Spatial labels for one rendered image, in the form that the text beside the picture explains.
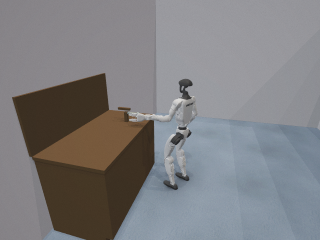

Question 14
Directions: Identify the robot right forearm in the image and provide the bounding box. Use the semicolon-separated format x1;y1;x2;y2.
186;116;196;125

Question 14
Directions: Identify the robot left hand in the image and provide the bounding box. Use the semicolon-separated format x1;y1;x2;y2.
128;113;145;122

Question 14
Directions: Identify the robot left shin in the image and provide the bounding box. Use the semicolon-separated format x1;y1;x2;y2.
164;158;175;185

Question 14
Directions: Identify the right robot upper arm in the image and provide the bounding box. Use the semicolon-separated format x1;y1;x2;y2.
190;96;198;117

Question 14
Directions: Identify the counter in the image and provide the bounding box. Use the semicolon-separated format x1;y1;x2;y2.
12;73;155;240

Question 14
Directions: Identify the robot left forearm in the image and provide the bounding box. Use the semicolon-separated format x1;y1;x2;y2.
145;114;170;122

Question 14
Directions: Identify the right robot thigh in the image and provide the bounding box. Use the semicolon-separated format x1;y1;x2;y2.
176;130;192;157

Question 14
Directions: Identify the left robot upper arm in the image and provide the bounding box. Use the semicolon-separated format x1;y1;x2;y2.
166;99;183;122

